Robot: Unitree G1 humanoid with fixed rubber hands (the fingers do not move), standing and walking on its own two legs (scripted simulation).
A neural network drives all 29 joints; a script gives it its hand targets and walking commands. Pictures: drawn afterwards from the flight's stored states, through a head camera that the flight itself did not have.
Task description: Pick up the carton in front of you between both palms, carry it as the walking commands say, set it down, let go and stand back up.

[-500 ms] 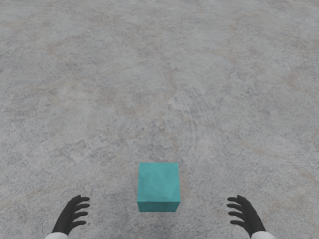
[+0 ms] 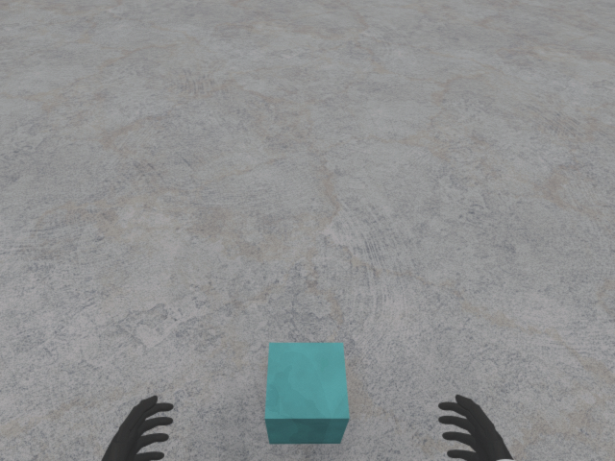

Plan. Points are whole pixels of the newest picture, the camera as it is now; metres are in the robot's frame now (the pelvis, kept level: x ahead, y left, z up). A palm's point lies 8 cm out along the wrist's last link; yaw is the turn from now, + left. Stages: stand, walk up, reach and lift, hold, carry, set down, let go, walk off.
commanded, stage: stand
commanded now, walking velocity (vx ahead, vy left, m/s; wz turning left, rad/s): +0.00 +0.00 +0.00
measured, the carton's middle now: (305, 394) +0.44 -0.01 -0.65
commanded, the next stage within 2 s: none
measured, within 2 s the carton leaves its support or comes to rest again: neither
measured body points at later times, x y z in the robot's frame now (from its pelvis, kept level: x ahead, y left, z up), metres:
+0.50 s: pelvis +0.02 +0.00 +0.00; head +0.03 +0.00 +0.45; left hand +0.16 +0.29 -0.10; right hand +0.17 -0.29 -0.09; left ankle -0.02 +0.11 -0.74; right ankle -0.01 -0.11 -0.74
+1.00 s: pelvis +0.00 +0.00 +0.00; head +0.00 +0.00 +0.45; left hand +0.12 +0.30 -0.10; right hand +0.13 -0.30 -0.10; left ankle -0.02 +0.11 -0.74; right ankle -0.01 -0.11 -0.74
